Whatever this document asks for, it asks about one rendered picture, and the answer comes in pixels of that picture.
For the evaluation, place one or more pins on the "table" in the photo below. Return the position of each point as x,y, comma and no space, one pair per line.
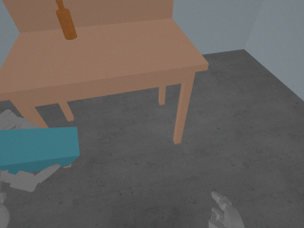
121,46

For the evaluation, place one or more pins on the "sponge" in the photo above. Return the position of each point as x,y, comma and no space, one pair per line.
34,149

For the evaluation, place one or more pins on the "left robot hand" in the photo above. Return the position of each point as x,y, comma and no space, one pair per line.
23,180

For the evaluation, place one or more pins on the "right robot hand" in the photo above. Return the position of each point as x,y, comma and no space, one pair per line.
231,217

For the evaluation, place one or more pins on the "left robot forearm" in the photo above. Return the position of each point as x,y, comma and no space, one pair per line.
4,211

